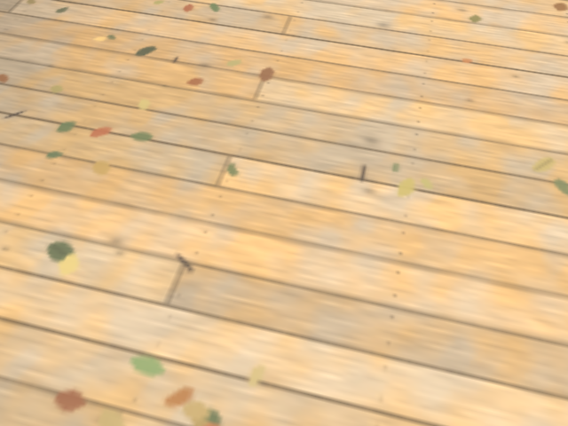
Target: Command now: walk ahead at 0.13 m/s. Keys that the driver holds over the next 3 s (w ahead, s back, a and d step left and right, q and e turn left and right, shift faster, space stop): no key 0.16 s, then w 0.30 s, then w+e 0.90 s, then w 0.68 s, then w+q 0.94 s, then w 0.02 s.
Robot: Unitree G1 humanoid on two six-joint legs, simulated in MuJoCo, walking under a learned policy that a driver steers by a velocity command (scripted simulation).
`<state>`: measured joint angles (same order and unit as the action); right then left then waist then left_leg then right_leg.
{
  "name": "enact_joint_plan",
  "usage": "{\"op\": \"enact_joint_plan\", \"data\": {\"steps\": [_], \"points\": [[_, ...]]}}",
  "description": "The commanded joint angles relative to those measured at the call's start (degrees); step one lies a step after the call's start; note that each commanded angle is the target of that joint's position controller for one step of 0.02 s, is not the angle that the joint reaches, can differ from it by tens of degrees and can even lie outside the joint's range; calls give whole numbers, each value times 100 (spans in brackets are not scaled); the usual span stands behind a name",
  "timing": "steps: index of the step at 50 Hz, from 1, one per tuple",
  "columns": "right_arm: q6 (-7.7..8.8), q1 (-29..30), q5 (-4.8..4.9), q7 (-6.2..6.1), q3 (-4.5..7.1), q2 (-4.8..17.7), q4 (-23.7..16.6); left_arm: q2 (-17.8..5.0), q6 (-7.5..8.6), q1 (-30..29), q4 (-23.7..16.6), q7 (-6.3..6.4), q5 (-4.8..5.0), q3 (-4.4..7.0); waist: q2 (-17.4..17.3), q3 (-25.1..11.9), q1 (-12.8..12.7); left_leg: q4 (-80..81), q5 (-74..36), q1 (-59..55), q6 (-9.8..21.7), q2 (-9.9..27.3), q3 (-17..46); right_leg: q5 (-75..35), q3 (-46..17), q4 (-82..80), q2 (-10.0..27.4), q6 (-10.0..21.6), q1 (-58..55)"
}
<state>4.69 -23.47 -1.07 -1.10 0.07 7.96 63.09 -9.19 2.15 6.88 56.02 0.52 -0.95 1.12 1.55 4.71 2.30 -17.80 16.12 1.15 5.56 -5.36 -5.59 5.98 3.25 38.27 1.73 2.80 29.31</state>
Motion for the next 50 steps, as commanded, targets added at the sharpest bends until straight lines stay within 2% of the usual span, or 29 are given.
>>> {"op": "enact_joint_plan", "data": {"steps": [1,2,3,4,5,6,7,8,10,12,15,20,23,24,25,26,27,28,29,32,34,38,42,43,45,47,48,49,50], "points": [[-17,-249,-20,-83,89,673,-76,-381,71,610,34,94,-13,80,-721,-285,-258,-566,-5335,42,377,1585,641,209,108,-526,-240,144,-938],[-26,-159,9,-96,96,695,-73,-383,121,937,165,122,-24,96,-600,-325,-444,-963,-5184,28,288,1525,642,-136,88,-1140,-257,205,-1345],[-15,-219,38,-94,101,708,-61,-515,208,1330,291,144,-57,129,-348,-522,-591,-1488,-4453,237,107,1359,600,-1508,-207,-1628,33,263,-2059],[-1,-521,85,-116,66,576,-139,-915,272,1839,391,150,-123,209,161,-1080,-512,-2305,-2330,869,-66,1074,435,-4364,-1005,-1117,1017,518,-3182],[-134,-1228,289,-113,3,141,90,-799,207,1875,421,153,-39,170,969,-1735,-398,-3349,1148,1329,-226,366,251,-5676,-2038,-1134,2059,1620,-3620],[-275,-873,160,-137,88,430,95,-497,162,1666,362,107,58,67,601,-1530,-411,-3722,2294,1506,-258,344,579,-4587,-2260,-1506,2080,1762,-3083],[-336,-454,11,-118,122,446,6,-471,132,1295,314,112,50,44,413,-930,-335,-3874,2228,1647,-309,391,708,-3509,-2038,-1808,1837,1643,-2464],[-384,-208,-58,-87,116,340,-11,-414,93,1020,273,146,7,5,171,-650,-216,-3722,1899,1604,-361,487,790,-2603,-1814,-2076,1605,1429,-2010],[-435,-150,-112,-17,125,312,-34,-663,-10,1048,338,168,9,115,416,-418,-89,-3435,1465,1707,-392,555,595,42,-1622,-2660,1191,1071,-1680],[-433,-71,-115,35,153,348,-30,-723,-52,1159,351,113,21,186,368,-397,-122,-3372,1223,1849,-374,522,440,1805,-1754,-3065,1111,966,-1652],[-386,266,-108,72,163,288,-178,-768,-31,1226,373,89,13,251,294,-269,-121,-3029,977,1899,-348,585,337,2362,-1716,-3329,1143,931,-1428],[-304,359,-83,96,178,293,-327,-880,-40,1211,350,50,26,339,477,-263,-86,-2093,837,1347,-220,516,111,2842,-1483,-3333,1089,899,-994],[-254,-284,-51,76,177,206,-126,-933,-112,1009,278,36,102,401,311,-140,191,-887,317,267,-66,362,-139,3441,-1271,-2949,916,766,-260],[-223,-653,-65,42,195,269,2,-802,-132,830,199,27,98,388,38,58,331,-337,542,-220,7,408,27,3540,-1121,-2388,675,648,294],[-160,-1099,-125,-28,245,564,77,-453,-115,558,2,-8,103,302,-899,96,467,584,1639,-766,160,1388,1341,3217,-633,-1011,207,425,1165],[-128,-1159,-52,-73,366,1121,9,-16,-63,441,-194,-65,126,189,-1811,178,368,1596,3091,-786,409,2688,3275,2370,142,483,-571,175,1893],[-151,-797,-87,-127,417,1166,-19,-439,-46,304,-247,-110,-91,274,-1081,624,167,1708,3379,154,539,2848,3381,1693,-517,1112,-245,253,1799],[-112,-282,-56,-132,384,1021,-194,-506,-16,505,-210,-190,-57,308,-927,619,-185,1717,3006,439,452,2619,3014,1225,-723,1287,-137,233,1587],[-51,-80,-8,-111,369,906,-270,-581,0,662,-120,-233,-49,338,-757,528,-323,1723,2371,360,298,2393,2492,961,-719,1399,-111,167,1502],[123,-322,21,-107,323,670,-263,-460,-35,678,-27,-285,-113,364,-499,205,-309,1499,581,-4,135,2014,1299,376,-475,1963,-76,21,1512],[169,-631,-14,-92,303,597,-191,-316,-64,378,-138,-283,-91,333,-503,229,-201,1368,-115,-144,133,1953,880,119,-423,2063,-4,-19,1751],[214,-788,-43,-84,263,557,-225,-264,-82,-425,-501,-307,-98,270,-632,389,-22,1246,-1273,-160,171,1872,260,-263,-150,1401,74,-93,1788],[226,-950,-32,-118,276,718,-193,-198,-63,-1096,-883,-378,-94,165,-741,480,136,1002,-2592,-332,129,1908,-287,-255,446,209,9,95,1170],[213,-979,-32,-127,288,772,-171,-216,-56,-1138,-942,-384,-94,159,-761,471,127,847,-3055,-471,107,1934,-406,-130,565,-13,-48,203,1003],[186,-919,-18,-152,320,923,-165,-317,-38,-912,-947,-362,-110,194,-870,248,-45,186,-5012,-721,52,1972,-674,224,829,-261,-340,480,378],[111,-805,-24,-172,389,1136,-190,-536,-11,2,-725,-318,-114,300,-1018,-336,-469,-1222,-6550,-831,44,2036,-835,652,962,-334,-734,793,-666],[74,-742,-2,-150,419,1219,-251,-724,22,748,-500,-293,-134,396,-994,-788,-771,-2302,-6184,-538,12,2046,-831,552,847,-662,-859,961,-1638],[73,-575,17,-97,435,1250,-390,-1043,47,1469,-307,-232,-190,540,-759,-1198,-1175,-3723,-4723,500,-110,1956,-827,698,158,-1015,-472,1185,-2945],[87,-648,86,20,314,569,-765,-1631,39,1563,-385,-160,-235,677,494,-1780,-880,-5859,141,2802,-359,1171,-733,1102,-2530,-1138,1345,1865,-4679]]}}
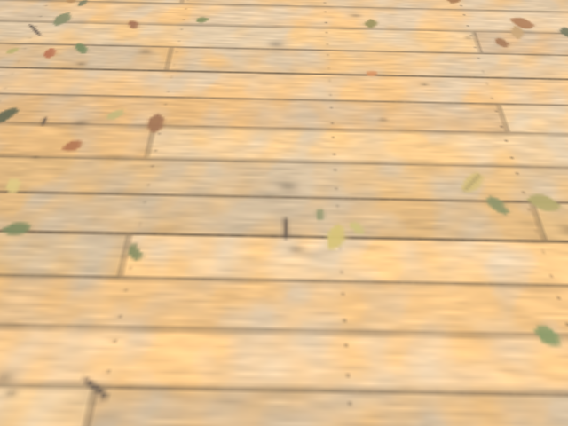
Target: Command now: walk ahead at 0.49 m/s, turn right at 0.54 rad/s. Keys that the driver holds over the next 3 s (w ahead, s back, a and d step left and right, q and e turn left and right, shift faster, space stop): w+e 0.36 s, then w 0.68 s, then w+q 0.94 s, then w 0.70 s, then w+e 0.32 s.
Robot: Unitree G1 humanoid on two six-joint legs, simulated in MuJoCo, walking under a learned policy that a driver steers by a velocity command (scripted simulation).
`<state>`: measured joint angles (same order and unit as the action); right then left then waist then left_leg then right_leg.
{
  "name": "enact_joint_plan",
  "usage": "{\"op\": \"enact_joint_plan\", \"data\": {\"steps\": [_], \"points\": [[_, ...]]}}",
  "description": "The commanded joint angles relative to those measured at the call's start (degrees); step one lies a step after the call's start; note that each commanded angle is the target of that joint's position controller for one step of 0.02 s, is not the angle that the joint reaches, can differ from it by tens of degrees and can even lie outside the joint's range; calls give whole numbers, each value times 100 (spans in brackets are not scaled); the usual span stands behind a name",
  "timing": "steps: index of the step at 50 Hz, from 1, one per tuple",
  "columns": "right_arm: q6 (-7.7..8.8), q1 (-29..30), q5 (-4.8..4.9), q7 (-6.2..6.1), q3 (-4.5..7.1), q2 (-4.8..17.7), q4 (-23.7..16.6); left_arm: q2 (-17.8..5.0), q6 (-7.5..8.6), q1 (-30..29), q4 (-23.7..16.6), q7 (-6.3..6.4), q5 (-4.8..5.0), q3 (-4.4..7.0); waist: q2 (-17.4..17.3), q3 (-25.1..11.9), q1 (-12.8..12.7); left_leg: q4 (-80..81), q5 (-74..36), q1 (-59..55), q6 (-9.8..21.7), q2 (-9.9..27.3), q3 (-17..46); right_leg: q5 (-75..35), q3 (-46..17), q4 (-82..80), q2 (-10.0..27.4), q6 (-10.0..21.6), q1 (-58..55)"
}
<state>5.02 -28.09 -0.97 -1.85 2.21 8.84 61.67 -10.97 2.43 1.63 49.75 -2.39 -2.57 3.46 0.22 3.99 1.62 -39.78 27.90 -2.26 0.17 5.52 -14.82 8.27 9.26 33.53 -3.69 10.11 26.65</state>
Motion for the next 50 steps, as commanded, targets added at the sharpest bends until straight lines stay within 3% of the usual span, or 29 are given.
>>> {"op": "enact_joint_plan", "data": {"steps": [1,2,3,4,5,7,10,14,20,22,23,25,26,27,28,29,30,31,33,36,40,43,47,50], "points": [[129,349,121,159,190,838,-958,-1633,-87,2234,199,129,68,476,522,-2150,-909,-4706,84,4044,115,-683,1376,779,-5302,-1659,2478,1588,-4622],[197,991,108,186,202,908,-1172,-1510,-116,1894,244,183,116,427,200,-1260,-778,-4506,-587,4641,199,-240,1701,616,-4295,-1830,2249,1317,-4066],[261,1052,99,181,176,883,-1203,-1188,-83,1598,217,207,160,349,-59,-717,-581,-3996,-1031,4465,214,-36,1648,-24,-3657,-1937,2059,1086,-3253],[234,999,33,162,190,843,-1136,-977,-39,1298,157,222,158,291,-357,-416,-316,-3533,-1156,4090,178,115,1670,-650,-3145,-2013,1743,855,-2579],[124,893,-90,164,191,801,-1154,-833,6,1174,137,253,207,237,-316,-335,-109,-3253,-1115,3726,87,177,1691,-1173,-2773,-2055,1480,771,-2108],[-96,777,-188,218,194,713,-1200,-817,123,1263,135,268,258,196,-154,-397,53,-2839,-1034,3443,-76,202,1658,-1691,-2426,-2092,1236,746,-1799],[-247,1352,-202,266,186,710,-1480,-1038,195,1589,158,258,275,224,77,-221,-22,-2162,-1511,3758,-261,198,1487,-1666,-2258,-2222,1018,648,-1584],[-277,2435,-166,299,164,797,-1912,-1053,164,2126,144,235,258,214,269,-86,-391,-1066,-2398,4265,-321,67,1445,-1728,-2425,-2198,930,397,-1983],[-198,3434,-104,377,47,796,-2371,-1131,141,2641,102,312,191,206,354,-87,-734,192,-2741,4294,-166,-277,1393,-2393,-2645,-1822,1063,322,-2897],[-146,3386,-83,382,40,853,-2433,-1147,164,2622,93,359,169,191,409,-88,-654,626,-2702,3796,5,-353,1415,-2669,-2687,-1709,1184,190,-2992],[-122,3105,-79,370,58,911,-2374,-1190,184,2491,68,372,166,189,443,-130,-489,852,-2566,3261,118,-432,1400,-2970,-2641,-1598,1209,74,-2895],[-57,1974,-55,270,182,1180,-2029,-1349,231,2309,58,342,138,214,388,-627,21,1170,-2163,1801,354,-773,1246,-4294,-2428,-469,1024,-131,-2845],[6,1159,-94,192,247,1340,-1831,-1309,260,2270,45,303,148,199,210,-1094,418,1356,-2268,653,516,-496,1446,-3774,-2203,645,746,-227,-2378],[26,260,-220,100,327,1785,-1783,-854,288,2460,-138,278,161,79,-501,-1953,603,1286,-1628,-612,780,912,2998,-1629,-1873,2354,373,-315,-1522],[-38,327,-248,164,452,2186,-1625,-567,242,3453,-55,254,404,60,-2028,-2325,34,2175,-1490,-1492,1578,1993,5744,2250,-1496,3872,-549,-531,116],[-100,867,-88,230,344,1563,-1756,-1009,175,3001,51,298,175,91,-706,-1477,-42,2422,-566,-725,1411,1686,5624,1796,-1744,4161,-72,-453,627],[-90,1352,-34,251,241,1170,-1832,-993,170,2385,-68,246,144,96,-209,-747,-69,2510,-737,111,1292,1420,4603,1254,-1705,3939,113,-472,621],[-69,1499,-75,267,189,1012,-1788,-893,170,2120,-150,214,139,65,-53,-493,-135,2622,-1409,554,1173,1147,3967,1017,-1651,3694,270,-489,528],[-1,1364,-37,246,146,953,-1599,-791,69,2094,-177,135,47,41,-440,-390,-291,2780,-2302,983,1005,769,3125,916,-1533,3285,461,-563,248],[134,991,42,283,159,1022,-1377,-694,-21,1982,-193,74,6,8,-507,-409,-344,2957,-3007,951,1099,668,2686,761,-1314,3045,538,-666,423],[116,583,59,278,155,1039,-1175,-625,-31,946,-516,15,10,-67,-441,-93,-157,3315,-3087,780,1152,545,2287,26,-980,2226,848,-856,1173],[100,325,69,279,149,1065,-1048,-485,0,279,-714,-7,45,-158,-449,-24,-1,3295,-3505,692,1057,389,1950,-485,-743,1204,835,-931,1042],[78,7,38,246,157,1164,-897,-494,31,-308,-880,6,90,-204,-486,31,161,3111,-3921,322,1021,524,1842,-641,-568,299,682,-843,734],[33,1,6,198,170,1236,-816,-596,66,-370,-939,43,88,-172,-507,57,81,2796,-4480,-49,975,748,1882,-217,-555,-75,573,-639,456]]}}
Over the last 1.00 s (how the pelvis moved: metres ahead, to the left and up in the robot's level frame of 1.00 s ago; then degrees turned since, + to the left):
0.29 -0.03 -0.03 -14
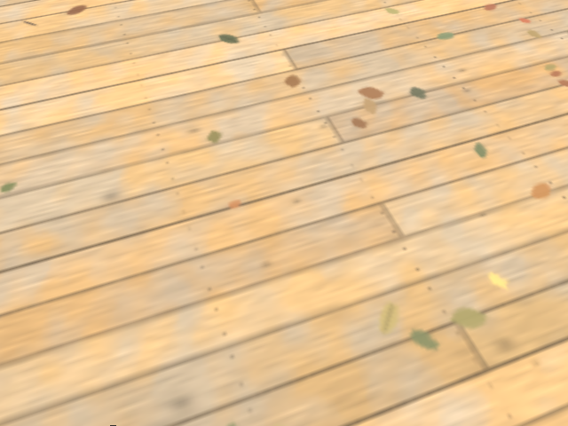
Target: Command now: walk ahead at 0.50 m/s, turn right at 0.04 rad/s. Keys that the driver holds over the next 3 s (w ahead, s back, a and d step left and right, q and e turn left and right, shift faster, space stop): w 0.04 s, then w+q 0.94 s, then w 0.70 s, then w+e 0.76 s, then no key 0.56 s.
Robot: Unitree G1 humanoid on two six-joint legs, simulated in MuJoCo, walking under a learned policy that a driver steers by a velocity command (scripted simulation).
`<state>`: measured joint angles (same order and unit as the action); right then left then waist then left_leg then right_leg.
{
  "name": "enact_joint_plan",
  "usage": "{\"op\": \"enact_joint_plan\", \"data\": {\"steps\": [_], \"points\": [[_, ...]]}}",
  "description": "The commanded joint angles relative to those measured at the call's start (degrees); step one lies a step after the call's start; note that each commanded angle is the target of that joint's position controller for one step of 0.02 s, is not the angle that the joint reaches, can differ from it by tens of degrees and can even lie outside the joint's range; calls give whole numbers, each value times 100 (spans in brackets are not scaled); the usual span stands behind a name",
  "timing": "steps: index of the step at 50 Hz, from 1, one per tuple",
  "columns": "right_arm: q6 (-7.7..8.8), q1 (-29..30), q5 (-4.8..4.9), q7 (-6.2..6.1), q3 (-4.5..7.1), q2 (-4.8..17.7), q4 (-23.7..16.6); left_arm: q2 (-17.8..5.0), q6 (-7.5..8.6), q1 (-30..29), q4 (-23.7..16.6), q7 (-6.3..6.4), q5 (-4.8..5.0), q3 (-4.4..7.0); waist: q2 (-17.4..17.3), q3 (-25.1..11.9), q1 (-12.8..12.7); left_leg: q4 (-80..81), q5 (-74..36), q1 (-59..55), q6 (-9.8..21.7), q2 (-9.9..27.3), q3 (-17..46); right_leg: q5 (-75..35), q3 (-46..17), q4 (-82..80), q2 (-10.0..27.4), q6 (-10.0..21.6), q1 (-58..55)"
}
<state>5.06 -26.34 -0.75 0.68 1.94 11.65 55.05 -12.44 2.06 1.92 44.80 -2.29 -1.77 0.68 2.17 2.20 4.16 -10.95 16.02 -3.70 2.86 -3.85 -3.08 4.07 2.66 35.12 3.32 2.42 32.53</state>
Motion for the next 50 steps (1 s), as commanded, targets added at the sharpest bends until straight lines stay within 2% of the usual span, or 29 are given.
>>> {"op": "enact_joint_plan", "data": {"steps": [1,2,3,4,5,6,7,8,9,10,12,15,18,21,25,28,30,31,32,33,34,35,36,37,38,40,43,47,50], "points": [[12,-100,-21,-71,204,993,-144,-492,124,-220,-397,58,-2,132,-710,155,-289,-372,-3865,24,653,1701,661,414,138,-382,-238,222,-455],[-8,-40,-21,-82,213,1037,-130,-559,154,213,-253,94,-20,177,-708,-74,-488,-913,-4547,-13,582,1648,582,552,197,-582,-411,325,-1032],[-40,-24,10,-79,191,989,-113,-660,218,1025,29,144,-71,246,-505,-508,-833,-1901,-4693,264,478,1422,437,363,210,-963,-520,462,-2144],[-38,41,58,-70,130,838,-256,-1008,288,2018,241,219,-199,357,-134,-1174,-1211,-3308,-3317,1289,370,1169,298,708,-689,-1045,348,714,-3639],[-44,-504,240,-41,-20,172,-457,-1600,273,2436,271,257,-295,508,1152,-1893,-1015,-5363,378,3338,106,241,-137,1243,-3236,-1446,2102,1302,-5226],[-101,-354,83,-104,165,848,-331,-1395,191,2267,264,223,-37,497,578,-1783,-1007,-6017,1268,3802,193,221,506,1550,-3911,-1906,2184,1341,-4706],[-112,35,53,-83,203,859,-412,-1045,181,1680,203,209,21,395,266,-877,-757,-6026,792,3952,239,521,683,1668,-2951,-2057,1909,1151,-3891],[-105,239,57,-41,163,698,-427,-719,227,1342,178,185,33,316,133,-398,-638,-5747,399,3820,226,728,667,1351,-2256,-2346,1631,973,-3176],[-158,295,24,-12,173,629,-394,-564,275,1208,202,197,32,275,193,-160,-512,-5513,204,3626,203,839,640,1050,-1723,-2529,1375,749,-2760],[-239,220,-65,32,176,588,-360,-470,319,1190,271,226,56,245,306,-52,-379,-5372,79,3430,146,916,631,727,-1304,-2655,1179,603,-2459],[-359,226,-89,107,183,478,-344,-506,430,1346,357,245,69,258,217,-71,-294,-5388,-161,3382,82,908,575,85,-845,-2757,1099,559,-2377],[-434,735,-81,168,203,438,-514,-610,497,1593,485,266,109,301,130,63,-294,-5234,-710,3991,1,989,515,-456,-274,-2853,1032,516,-2584],[-445,1305,-73,204,189,409,-713,-545,480,1873,617,284,94,280,125,208,-387,-4721,-1260,4409,-60,979,409,-865,158,-2851,950,471,-2783],[-422,1879,-81,246,118,314,-913,-568,464,2024,709,312,91,268,121,316,-492,-3762,-1689,4296,-55,886,111,-1390,569,-2759,885,393,-2929],[-406,2545,-115,300,43,279,-1209,-675,400,2434,908,384,73,281,122,425,-684,-2862,-1537,4181,172,737,-356,-2236,891,-2509,1081,367,-3587],[-414,2395,-132,273,84,390,-1245,-857,313,2390,951,448,47,314,278,199,-503,-2584,-804,3590,491,341,-658,-4287,1161,-1730,1182,308,-4009],[-405,1721,-137,217,178,556,-1086,-1048,220,2260,924,469,25,369,411,-239,-169,-2477,-170,2782,782,-30,-754,-5346,1245,-513,1237,355,-4087],[-360,1121,-156,180,267,708,-911,-1115,168,2220,882,451,30,392,353,-598,85,-2168,-71,1998,945,-181,-654,-4951,1243,511,1235,357,-3814],[-320,266,-230,105,416,1033,-665,-1103,158,2057,757,413,60,393,-45,-1029,541,-1635,-68,657,1217,148,23,-3528,1299,2070,1081,194,-2815],[-340,262,-244,27,599,1729,-704,-394,203,2283,383,300,122,257,-1351,-1450,140,-1510,-227,-1191,2024,1943,2806,1660,1188,4208,90,-132,-252],[-410,170,-39,35,627,1831,-775,-787,281,1621,97,257,98,333,-848,-1706,320,-634,-288,-1425,2415,2372,4660,2590,-142,5083,-527,-212,817],[-435,460,5,-19,582,1657,-733,-754,364,1167,-64,227,109,306,-450,-839,208,-480,-584,-869,2185,2276,3681,1977,-484,4826,-77,-153,1322],[-416,711,36,-38,500,1330,-727,-748,426,1236,-45,226,134,285,-139,-393,-45,-382,-1147,-105,1909,2069,3109,1555,-451,4232,125,-143,1046],[-378,974,30,-55,440,1124,-756,-741,394,1335,37,240,91,299,67,-112,-317,-319,-1753,496,1646,1738,2582,1445,-452,3763,265,-180,678],[-330,1123,67,-78,387,985,-782,-715,281,1462,43,238,-19,293,6,-101,-501,-259,-2186,892,1535,1483,2205,1424,-466,3480,322,-270,291],[-200,1074,100,-57,358,990,-790,-619,72,1561,31,193,-115,283,-114,-224,-619,-218,-2719,1163,1473,1226,1875,1415,-396,3104,324,-411,-10],[-143,750,85,-39,407,1210,-745,-549,-35,1061,-198,149,-105,256,-299,-118,-513,-106,-2723,1312,1350,1009,1723,890,-252,2437,314,-559,249],[-175,266,78,-37,410,1217,-719,-592,-41,117,-537,126,-68,229,-532,-6,-142,-155,-2542,917,1111,910,1872,72,-255,1370,207,-606,685],[-186,-7,50,-69,410,1245,-707,-587,0,-369,-721,88,-37,180,-591,-13,53,-324,-2722,464,1065,959,1975,-216,-258,712,60,-553,777]]}}
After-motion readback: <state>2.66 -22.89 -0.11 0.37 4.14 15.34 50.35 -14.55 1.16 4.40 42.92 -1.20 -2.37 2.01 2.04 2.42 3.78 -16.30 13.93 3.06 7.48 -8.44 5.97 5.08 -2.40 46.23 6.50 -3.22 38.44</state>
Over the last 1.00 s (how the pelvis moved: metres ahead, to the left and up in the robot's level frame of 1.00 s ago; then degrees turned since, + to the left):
0.54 -0.06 0.03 -19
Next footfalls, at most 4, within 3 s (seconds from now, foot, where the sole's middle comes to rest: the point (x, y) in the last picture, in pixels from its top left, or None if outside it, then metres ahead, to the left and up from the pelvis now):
0.08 right None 0.20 -0.10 -0.78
0.64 left None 0.45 0.10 -0.78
1.18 right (235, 294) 0.81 0.09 -0.78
1.70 left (117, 268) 0.92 0.41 -0.78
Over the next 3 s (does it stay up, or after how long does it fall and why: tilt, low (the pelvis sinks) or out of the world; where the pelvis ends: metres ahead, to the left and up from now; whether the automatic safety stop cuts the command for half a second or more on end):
stays up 1.35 0.49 0.00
